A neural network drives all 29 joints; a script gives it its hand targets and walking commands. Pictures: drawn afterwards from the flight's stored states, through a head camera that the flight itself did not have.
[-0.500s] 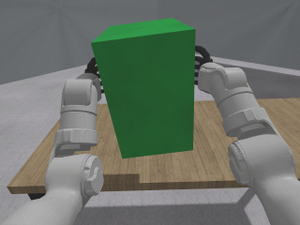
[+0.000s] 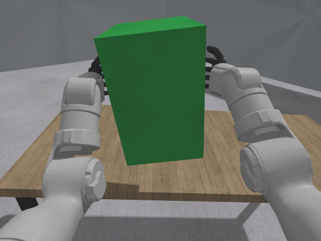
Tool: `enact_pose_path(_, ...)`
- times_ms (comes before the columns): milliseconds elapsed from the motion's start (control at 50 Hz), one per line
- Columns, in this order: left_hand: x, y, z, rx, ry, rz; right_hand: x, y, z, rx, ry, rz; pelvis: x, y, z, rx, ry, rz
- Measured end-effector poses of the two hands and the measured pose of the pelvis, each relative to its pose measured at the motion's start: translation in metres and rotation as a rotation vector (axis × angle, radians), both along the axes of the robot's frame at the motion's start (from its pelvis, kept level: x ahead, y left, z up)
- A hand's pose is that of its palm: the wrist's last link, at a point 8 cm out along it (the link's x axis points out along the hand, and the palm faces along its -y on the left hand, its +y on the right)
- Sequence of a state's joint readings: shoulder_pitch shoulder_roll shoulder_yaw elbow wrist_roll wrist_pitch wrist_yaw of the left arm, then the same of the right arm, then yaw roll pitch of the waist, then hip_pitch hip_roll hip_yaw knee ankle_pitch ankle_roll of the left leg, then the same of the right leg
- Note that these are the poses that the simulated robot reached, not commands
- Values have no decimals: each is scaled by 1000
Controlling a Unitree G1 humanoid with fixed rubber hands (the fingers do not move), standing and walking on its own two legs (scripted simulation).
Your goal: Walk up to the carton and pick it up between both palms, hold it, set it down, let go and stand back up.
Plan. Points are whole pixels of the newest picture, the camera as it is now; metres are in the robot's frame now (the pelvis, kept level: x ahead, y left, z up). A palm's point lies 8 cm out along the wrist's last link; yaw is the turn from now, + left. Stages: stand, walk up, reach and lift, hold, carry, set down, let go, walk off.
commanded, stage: hold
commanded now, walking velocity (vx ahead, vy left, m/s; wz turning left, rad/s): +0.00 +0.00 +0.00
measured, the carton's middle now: (157, 86) +0.42 +0.01 +0.29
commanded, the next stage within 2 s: none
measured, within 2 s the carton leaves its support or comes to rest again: neither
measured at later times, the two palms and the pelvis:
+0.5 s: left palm (100, 72) +0.37 +0.14 +0.34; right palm (222, 77) +0.36 -0.14 +0.34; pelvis -0.01 +0.01 +0.00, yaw -1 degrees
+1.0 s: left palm (103, 85) +0.38 +0.14 +0.30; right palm (220, 80) +0.36 -0.14 +0.33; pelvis +0.00 +0.01 +0.00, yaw -1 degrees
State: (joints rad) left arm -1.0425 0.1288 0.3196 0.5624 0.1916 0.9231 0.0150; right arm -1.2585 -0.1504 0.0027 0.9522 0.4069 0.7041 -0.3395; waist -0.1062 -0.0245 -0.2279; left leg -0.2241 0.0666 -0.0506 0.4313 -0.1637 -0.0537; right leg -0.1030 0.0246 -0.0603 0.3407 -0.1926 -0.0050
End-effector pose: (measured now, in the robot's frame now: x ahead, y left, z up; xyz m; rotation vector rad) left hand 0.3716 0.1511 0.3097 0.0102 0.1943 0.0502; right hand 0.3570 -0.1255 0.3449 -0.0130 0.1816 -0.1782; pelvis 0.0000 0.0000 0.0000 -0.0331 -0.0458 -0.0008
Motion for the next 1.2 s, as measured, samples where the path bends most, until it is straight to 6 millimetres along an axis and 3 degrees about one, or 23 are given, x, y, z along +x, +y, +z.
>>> enact_pose_path(180, -9, -14, 0, 15, 11, 2, -8, -14, -3, 31, 12, -8, -7, 8, 0, 4, -10, -18)
enact_pose_path(480, -6, -14, 28, 73, 11, 47, 3, -15, -5, 65, 18, 36, -11, 8, 0, 7, 32, -21)
enact_pose_path(800, 6, 0, 1, -1, -8, 14, 8, 0, -3, 7, 6, 6, 9, 2, 1, 1, 2, -13)
enact_pose_path(940, 8, -8, -10, 24, 16, 0, 9, -7, -12, 29, 31, -7, 6, 6, 1, 1, 0, -3)
enact_pose_path(1200, -3, -29, 8, 42, -4, 19, -2, -31, -16, 78, 12, 2, 2, 8, 1, 8, 10, -42)
